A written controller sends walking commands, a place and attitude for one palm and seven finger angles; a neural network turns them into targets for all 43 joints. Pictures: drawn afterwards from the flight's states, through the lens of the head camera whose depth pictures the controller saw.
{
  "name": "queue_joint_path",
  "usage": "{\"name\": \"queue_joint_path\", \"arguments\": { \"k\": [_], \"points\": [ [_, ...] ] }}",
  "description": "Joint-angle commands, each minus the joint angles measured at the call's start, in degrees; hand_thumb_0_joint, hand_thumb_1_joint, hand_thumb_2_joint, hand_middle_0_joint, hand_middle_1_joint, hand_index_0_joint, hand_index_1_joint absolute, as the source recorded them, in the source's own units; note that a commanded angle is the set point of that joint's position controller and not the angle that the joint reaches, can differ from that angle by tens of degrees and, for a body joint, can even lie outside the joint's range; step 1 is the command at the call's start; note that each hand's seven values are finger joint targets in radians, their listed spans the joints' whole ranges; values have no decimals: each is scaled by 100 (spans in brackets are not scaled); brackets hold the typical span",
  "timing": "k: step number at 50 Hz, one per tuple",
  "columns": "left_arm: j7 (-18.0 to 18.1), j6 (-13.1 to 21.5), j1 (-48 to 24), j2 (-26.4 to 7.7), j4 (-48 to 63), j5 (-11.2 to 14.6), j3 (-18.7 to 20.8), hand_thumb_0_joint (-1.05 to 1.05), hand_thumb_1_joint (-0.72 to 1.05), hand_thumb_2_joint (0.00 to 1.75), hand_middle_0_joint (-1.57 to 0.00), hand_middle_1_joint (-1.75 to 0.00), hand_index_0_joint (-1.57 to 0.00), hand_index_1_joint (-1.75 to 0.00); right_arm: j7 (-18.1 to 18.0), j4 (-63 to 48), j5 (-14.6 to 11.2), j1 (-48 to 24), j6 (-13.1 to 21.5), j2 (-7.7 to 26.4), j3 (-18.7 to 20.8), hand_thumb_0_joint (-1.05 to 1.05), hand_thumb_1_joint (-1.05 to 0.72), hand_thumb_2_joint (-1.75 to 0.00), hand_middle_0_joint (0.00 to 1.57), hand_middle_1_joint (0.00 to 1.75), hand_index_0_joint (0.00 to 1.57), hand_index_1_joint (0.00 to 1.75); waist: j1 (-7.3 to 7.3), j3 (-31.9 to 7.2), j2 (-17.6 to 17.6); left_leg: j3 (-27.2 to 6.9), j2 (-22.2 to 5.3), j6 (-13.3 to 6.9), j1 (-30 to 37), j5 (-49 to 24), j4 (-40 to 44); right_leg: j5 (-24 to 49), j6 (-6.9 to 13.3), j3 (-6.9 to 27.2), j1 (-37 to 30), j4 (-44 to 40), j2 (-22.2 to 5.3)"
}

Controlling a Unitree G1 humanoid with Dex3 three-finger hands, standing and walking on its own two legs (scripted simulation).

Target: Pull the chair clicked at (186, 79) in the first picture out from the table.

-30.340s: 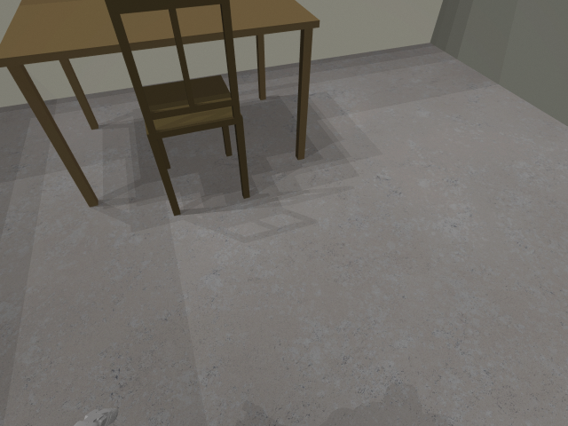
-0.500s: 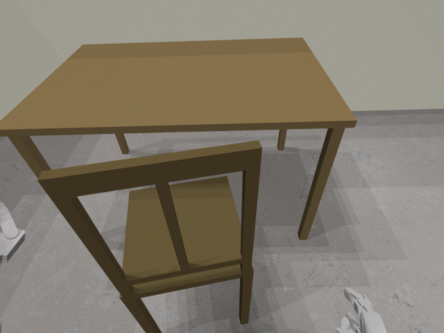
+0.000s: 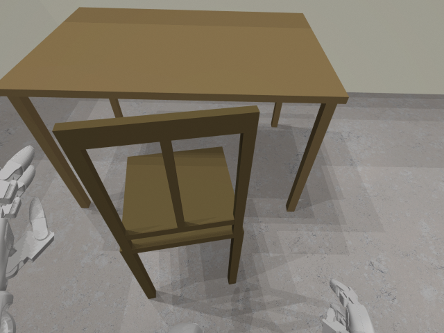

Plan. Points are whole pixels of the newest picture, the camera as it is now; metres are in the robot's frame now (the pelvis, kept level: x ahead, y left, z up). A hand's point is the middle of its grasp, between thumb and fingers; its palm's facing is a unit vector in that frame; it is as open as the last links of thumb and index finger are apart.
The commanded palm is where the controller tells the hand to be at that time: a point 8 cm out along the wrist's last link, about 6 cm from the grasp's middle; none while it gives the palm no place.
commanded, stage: stop stepping back and stand still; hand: left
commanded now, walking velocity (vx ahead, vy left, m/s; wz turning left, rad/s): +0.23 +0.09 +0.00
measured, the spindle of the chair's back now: (174, 189) +0.44 +0.16 -0.05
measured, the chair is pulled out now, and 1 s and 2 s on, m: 0.22 0.22 0.22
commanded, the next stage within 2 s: let the arm hang, fingers relaxed in 0.76 s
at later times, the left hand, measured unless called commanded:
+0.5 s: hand out of the picture +0.10 +0.31 +0.14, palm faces +0.52 -0.78 -0.36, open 7.4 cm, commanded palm +0.05 +0.33 +0.18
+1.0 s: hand out of the picture +0.08 +0.29 -0.05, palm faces +0.19 -0.91 -0.36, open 7.4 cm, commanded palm none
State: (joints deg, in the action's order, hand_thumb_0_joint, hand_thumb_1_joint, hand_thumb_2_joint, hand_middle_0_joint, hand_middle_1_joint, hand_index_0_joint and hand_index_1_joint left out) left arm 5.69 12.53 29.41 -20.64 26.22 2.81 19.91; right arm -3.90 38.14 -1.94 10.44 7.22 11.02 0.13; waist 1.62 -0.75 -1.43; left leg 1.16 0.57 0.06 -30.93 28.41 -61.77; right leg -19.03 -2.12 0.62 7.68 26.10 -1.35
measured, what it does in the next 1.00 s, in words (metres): walks backwards: left foot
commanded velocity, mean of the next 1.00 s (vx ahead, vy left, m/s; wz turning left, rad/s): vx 0.12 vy -0.02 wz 0.00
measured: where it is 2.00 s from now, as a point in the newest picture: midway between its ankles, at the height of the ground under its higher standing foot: outside the picture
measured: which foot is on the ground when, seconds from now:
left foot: up 0.00-0.06, down 0.08-1.00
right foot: down 0.00-1.00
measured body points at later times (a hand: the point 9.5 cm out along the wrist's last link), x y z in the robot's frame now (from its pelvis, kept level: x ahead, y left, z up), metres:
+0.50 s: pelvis -0.09 +0.03 -0.01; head -0.13 +0.04 +0.43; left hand +0.07 +0.35 +0.16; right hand +0.04 -0.22 -0.10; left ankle -0.04 +0.11 -0.74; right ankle -0.04 -0.12 -0.71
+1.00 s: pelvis -0.11 +0.04 -0.01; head -0.13 +0.04 +0.44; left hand +0.06 +0.34 -0.02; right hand +0.03 -0.21 -0.12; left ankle -0.06 +0.14 -0.73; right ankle -0.07 -0.09 -0.72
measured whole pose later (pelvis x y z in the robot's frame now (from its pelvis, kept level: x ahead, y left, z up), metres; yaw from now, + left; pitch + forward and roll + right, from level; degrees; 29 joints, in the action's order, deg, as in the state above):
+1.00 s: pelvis -0.11 +0.04 -0.01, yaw +4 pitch -1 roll -1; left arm 1.5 -1.3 16.8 -15.9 -17.4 -2.2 8.4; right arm -0.1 43.7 2.2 13.0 1.2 15.3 1.5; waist -2.6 -3.0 -1.9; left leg -0.2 1.8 -2.7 -21.3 14.6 -36.6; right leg -25.2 -1.2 0.6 21.7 42.2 -0.7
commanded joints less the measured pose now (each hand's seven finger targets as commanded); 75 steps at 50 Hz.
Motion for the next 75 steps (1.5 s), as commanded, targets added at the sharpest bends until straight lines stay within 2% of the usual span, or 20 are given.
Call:
{"name": "queue_joint_path", "arguments": {
  "k": [1,4,6,8,13,16,20,22,25,31,36,41,42,43,45,49,51,54,60,75],
  "points": [
    [327,333,-64,-1549,1700,-17,1426,0,90,90,-20,-30,-20,-30,-175,-1319,-20,-800,143,546,-57,0,-90,-90,20,30,20,30,-314,-385,-7,-148,-110,-137,433,-858,3025,5432,699,-59,-550,1093,-1045],
    [463,400,169,-1476,2255,-3,1387,0,90,90,-20,-30,-20,-30,-32,-1238,82,-356,239,836,317,0,-90,-90,20,30,20,30,-185,-841,-1727,-954,-1357,-413,3250,-5763,3808,-189,267,-159,1531,2151,-226],
    [427,247,-58,-1520,2309,24,1345,0,90,90,-20,-30,-20,-30,68,-1167,-69,-196,196,983,504,0,-90,-90,20,30,20,30,-227,-923,-1023,-1155,-1598,-739,3011,-4575,3693,-1363,164,41,1879,2695,-33],
    [439,143,373,-1536,2179,25,1514,0,90,90,-20,-30,-20,-30,54,-1171,121,-378,276,772,351,0,-90,-90,20,30,20,30,-157,-911,-1941,-1434,-1355,-736,2406,-3682,3918,-1164,114,-75,1446,1732,-159],
    [371,119,636,-1262,843,-33,1292,0,90,90,-20,-30,-20,-30,97,-1008,13,-227,62,887,332,0,-90,-90,20,30,20,30,-247,-442,12,-746,-584,-377,301,481,3439,279,267,-128,-424,-443,-245],
    [313,1,190,-1176,591,3,1117,0,90,90,-20,-30,-20,-30,27,-959,34,-135,-111,952,482,0,-90,-90,20,30,20,30,-326,262,1670,26,20,-100,947,361,781,-2530,997,1515,2239,-1741,-1425],
    [426,-60,-923,-1118,802,-101,836,0,90,90,-20,-30,-20,-30,-72,-885,132,-254,-96,885,254,0,-90,-90,20,30,20,30,-492,145,275,-472,-457,-318,1638,387,3050,-1945,635,376,2358,-141,-803],
    [523,25,-1223,-1117,1296,-219,739,0,90,90,-20,-30,-20,-30,-132,-993,178,-336,16,1018,242,0,-90,-90,20,30,20,30,-370,370,-2103,-2691,-1613,-849,930,2212,5280,-1004,225,-365,2156,2549,310],
    [510,87,-1352,-1469,1824,-298,952,0,90,90,-20,-30,-20,-30,1,-918,176,-426,206,780,264,0,-90,-90,20,30,20,30,-213,102,-1109,-2475,-1538,-968,596,1371,5187,-585,207,101,1769,3610,123],
    [420,-18,-277,-1293,1130,-235,1021,0,90,90,-20,-30,-20,-30,54,-814,181,-318,237,743,171,0,-90,-90,20,30,20,30,-137,147,-998,-1104,-899,-382,-99,1448,4495,-409,401,-536,-420,-58,338],
    [328,-64,-662,-1185,360,-50,915,0,90,90,-20,-30,-20,-30,51,-767,61,-13,41,793,365,0,-90,-90,20,30,20,30,-248,96,1558,-155,-115,-65,316,-263,285,-1386,1490,2203,998,-1862,-1740],
    [391,-9,-710,-1108,773,-72,792,0,90,90,-20,-30,-20,-30,-40,-892,135,-332,17,726,145,0,-90,-90,20,30,20,30,-366,155,-136,-112,-306,-202,1818,-627,3669,-732,737,342,1296,-314,-671],
    [427,47,-750,-1096,1023,-69,776,0,90,90,-20,-30,-20,-30,-65,-957,133,-373,95,816,181,0,-90,-90,20,30,20,30,-294,105,-741,-928,-758,-398,1833,-441,4331,-399,522,149,1227,264,-327],
    [-311,-660,-502,535,-3367,-568,-1589,0,90,90,-20,-30,-20,-30,440,483,318,256,381,1270,497,0,-90,-90,20,30,20,30,-765,445,-1309,-2164,-1430,-794,2002,-1885,4003,-159,113,-361,2849,2017,-67],
    [-476,-1348,-562,411,-3338,-551,-1248,0,90,90,-20,-30,-20,-30,441,11,436,417,-372,1144,386,0,-90,-90,20,30,20,30,-462,42,-634,-2558,-1741,-1288,1052,-2008,4139,-1383,37,208,2313,2986,76],
    [-534,-1268,-868,341,-4625,-512,-1536,0,90,90,-20,-30,-20,-30,396,3,440,112,-546,972,207,0,-90,-90,20,30,20,30,-49,-411,615,-1145,-700,-552,853,-2139,3212,196,148,-136,588,395,153],
    [-464,-1259,-1086,-104,-5289,-504,-1580,0,90,90,-20,-30,-20,-30,393,133,328,302,-667,785,238,0,-90,-90,20,30,20,30,-195,-239,1246,-486,94,-189,653,-535,2615,95,587,1149,641,-581,-693],
    [-495,-1383,-1667,-235,-5993,-427,-1705,0,90,90,-20,-30,-20,-30,419,551,384,672,-806,773,215,0,-90,-90,20,30,20,30,-525,537,-320,-861,-164,-292,1165,334,3425,-1867,613,859,2304,-509,-439],
    [-440,-1227,-899,307,-7418,-374,-1763,0,90,90,-20,-30,-20,-30,309,1075,345,713,-613,720,194,0,-90,-90,20,30,20,30,-140,-37,-1149,-1329,-572,-411,1066,-218,4530,482,399,275,601,64,11],
    [-326,-1165,-781,542,-8737,-319,-1976,0,90,90,-20,-30,-20,-30,210,2147,252,1186,-602,335,97,0,-90,-90,20,30,20,30,-231,186,234,-680,-516,-317,2107,-2085,4175,1180,402,520,629,-507,-281]
  ]
}}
